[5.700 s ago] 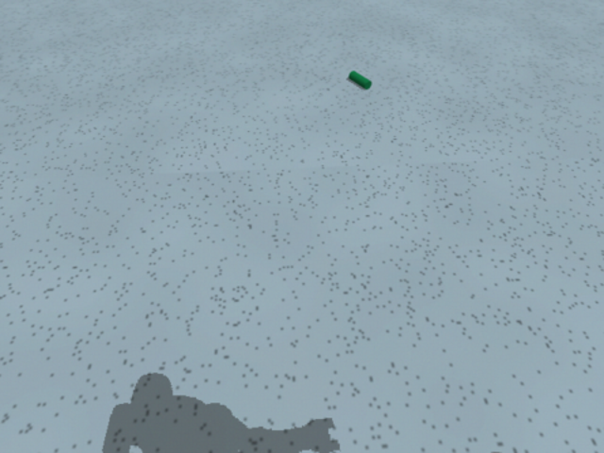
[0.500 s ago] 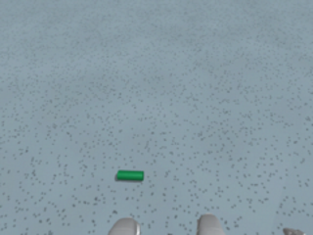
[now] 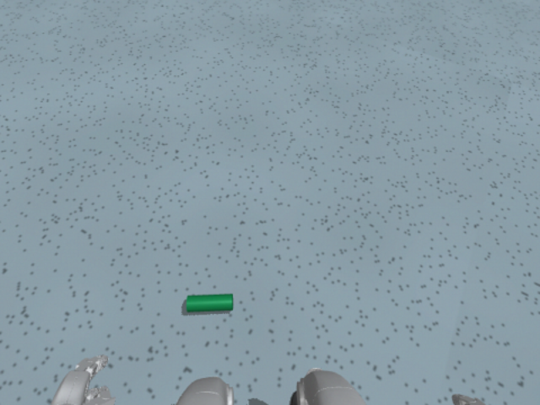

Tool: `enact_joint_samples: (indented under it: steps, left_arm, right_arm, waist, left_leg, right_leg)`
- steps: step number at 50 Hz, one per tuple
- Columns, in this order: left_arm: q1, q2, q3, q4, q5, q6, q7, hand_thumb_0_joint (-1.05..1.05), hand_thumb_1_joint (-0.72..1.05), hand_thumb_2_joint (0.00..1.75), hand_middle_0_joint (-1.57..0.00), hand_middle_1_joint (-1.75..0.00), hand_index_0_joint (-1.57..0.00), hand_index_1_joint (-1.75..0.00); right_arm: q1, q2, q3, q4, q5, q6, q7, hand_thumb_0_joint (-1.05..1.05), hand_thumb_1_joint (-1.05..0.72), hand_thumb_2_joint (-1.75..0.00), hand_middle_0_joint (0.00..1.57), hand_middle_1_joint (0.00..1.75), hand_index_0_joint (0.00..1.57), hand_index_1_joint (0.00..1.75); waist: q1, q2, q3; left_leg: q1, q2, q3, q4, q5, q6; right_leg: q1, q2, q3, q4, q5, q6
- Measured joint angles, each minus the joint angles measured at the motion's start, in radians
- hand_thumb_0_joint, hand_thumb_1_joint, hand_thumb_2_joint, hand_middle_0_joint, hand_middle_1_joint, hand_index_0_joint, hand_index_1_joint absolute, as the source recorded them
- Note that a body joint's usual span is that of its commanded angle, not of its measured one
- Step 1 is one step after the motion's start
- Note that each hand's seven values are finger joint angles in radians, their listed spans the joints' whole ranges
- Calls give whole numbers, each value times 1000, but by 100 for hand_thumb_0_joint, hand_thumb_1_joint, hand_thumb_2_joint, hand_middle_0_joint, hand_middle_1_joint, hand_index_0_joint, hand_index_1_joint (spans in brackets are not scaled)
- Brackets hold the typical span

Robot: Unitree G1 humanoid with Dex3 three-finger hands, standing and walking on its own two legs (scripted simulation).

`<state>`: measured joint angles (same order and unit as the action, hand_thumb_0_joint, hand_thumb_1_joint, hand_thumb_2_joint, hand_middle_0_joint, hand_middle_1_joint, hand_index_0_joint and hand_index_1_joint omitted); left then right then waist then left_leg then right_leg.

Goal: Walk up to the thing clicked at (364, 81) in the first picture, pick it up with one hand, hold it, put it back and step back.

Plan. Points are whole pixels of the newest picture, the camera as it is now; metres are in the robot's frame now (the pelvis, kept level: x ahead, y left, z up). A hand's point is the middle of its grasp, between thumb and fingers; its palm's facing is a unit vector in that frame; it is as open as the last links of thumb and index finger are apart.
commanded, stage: walk up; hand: left
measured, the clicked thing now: (210, 302) +0.44 +0.18 -0.72
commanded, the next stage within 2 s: stand in 1.86 s
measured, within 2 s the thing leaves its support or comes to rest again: neither
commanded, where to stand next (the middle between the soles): +0.05 -0.05 m, yaw +1 degrees
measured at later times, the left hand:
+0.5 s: hand out of the picture +0.08 +0.22 -0.12, palm faces -0.05 -0.94 -0.34, open 7.4 cm
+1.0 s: hand out of the picture +0.10 +0.23 -0.12, palm faces -0.03 -0.95 -0.31, open 7.4 cm
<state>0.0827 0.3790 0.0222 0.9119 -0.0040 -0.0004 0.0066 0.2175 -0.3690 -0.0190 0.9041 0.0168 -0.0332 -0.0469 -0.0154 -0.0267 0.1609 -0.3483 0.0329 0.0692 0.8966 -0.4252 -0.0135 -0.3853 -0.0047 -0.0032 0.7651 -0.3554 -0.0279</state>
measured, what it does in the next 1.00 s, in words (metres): stands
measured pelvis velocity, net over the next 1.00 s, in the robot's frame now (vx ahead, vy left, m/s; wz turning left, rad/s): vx -0.01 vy -0.02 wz -0.04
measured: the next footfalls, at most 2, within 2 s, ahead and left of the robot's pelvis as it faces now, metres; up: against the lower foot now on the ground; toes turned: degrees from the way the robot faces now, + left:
none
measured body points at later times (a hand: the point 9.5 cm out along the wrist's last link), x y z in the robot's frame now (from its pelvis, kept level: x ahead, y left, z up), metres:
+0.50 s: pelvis -0.02 -0.03 +0.03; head +0.00 -0.04 +0.47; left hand +0.09 +0.27 -0.10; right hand +0.06 -0.35 -0.10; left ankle -0.01 +0.12 -0.71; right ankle +0.03 -0.12 -0.71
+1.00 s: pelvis -0.01 -0.02 +0.03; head +0.01 -0.01 +0.48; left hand +0.10 +0.28 -0.10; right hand +0.05 -0.33 -0.09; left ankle -0.01 +0.12 -0.71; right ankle +0.03 -0.12 -0.71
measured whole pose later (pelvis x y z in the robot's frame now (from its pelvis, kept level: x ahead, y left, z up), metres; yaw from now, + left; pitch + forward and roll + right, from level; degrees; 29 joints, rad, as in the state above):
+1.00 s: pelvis -0.01 -0.02 +0.03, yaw -2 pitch -2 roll +1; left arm 0.07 0.36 0.04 1.10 0.01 0.03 -0.03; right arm 0.13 -0.36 -0.01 1.13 -0.01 -0.04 -0.02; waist -0.01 -0.02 0.05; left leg -0.13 0.05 0.08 0.38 -0.22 -0.03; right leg -0.22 0.01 0.02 0.42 -0.16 -0.02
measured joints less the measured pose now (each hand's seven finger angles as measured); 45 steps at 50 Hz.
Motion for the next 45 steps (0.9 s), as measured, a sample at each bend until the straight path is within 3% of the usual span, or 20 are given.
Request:
enact_joint_samples:
  steps: [4, 13, 24, 33, 45]
  left_arm:
    - [-8, -7, -10, 19, 2, 18, -2, 0, 90, 90, -21, -30, -20, -30]
    - [-42, 29, 6, 62, 8, 20, -18, 0, 91, 90, -20, -30, -20, -30]
    - [-5, -21, -11, 143, 19, 31, -38, 0, 91, 90, -20, -30, -20, -30]
    - [7, -45, -1, 174, 18, 33, -44, 1, 90, 90, -21, -30, -20, -30]
    - [-4, -32, 13, 189, 12, 34, -41, 0, 91, 90, -20, -30, -20, -30]
  right_arm:
    - [-30, -13, -5, 24, -9, -19, 7, 1, -90, -90, 21, 30, 21, 30]
    - [-90, -7, 11, 72, -16, -16, 17, 1, -90, -90, 21, 30, 21, 30]
    - [-105, -26, 9, 157, -20, 7, 34, 1, -90, -90, 21, 30, 20, 30]
    - [-75, -1, 15, 217, -27, 8, 39, 1, -90, -90, 21, 30, 20, 30]
    - [-70, 10, 13, 235, -29, -3, 31, 1, -90, -90, 21, 30, 21, 30]
  waist:
    - [-6, -3, -50]
    - [7, -6, -59]
    - [13, 21, -83]
    - [17, 17, -94]
    - [10, 0, -112]
  left_leg:
    - [53, -16, -12, -148, -11, 16]
    - [94, 16, -14, -225, 56, -8]
    - [156, 18, -13, -396, 163, -19]
    - [184, 25, -8, -478, 209, -24]
    - [212, 14, 7, -512, 211, -16]
  right_leg:
    - [0, -19, 18, 22, -15, 26]
    - [51, 12, 5, -82, 52, 9]
    - [102, 18, 2, -225, 142, -6]
    - [135, 27, 6, -321, 196, -6]
    - [156, 19, 20, -347, 199, 9]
